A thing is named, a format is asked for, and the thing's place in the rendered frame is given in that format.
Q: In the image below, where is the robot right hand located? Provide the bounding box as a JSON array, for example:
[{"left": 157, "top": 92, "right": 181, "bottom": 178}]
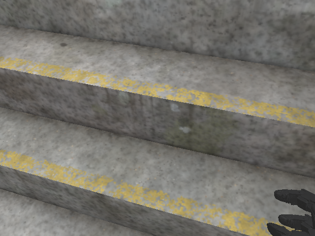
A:
[{"left": 267, "top": 189, "right": 315, "bottom": 236}]

